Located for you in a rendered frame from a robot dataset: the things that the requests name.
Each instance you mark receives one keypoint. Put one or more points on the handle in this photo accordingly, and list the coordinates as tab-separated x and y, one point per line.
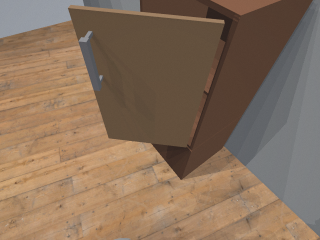
89	60

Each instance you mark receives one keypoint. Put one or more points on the cupboard door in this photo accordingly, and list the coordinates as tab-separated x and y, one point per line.
155	68

